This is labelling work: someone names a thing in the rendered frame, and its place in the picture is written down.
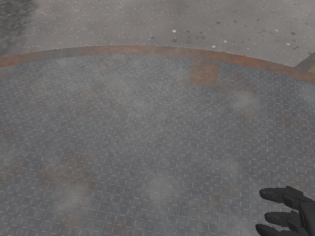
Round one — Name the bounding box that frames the right robot hand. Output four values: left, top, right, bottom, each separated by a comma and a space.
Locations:
255, 186, 315, 236

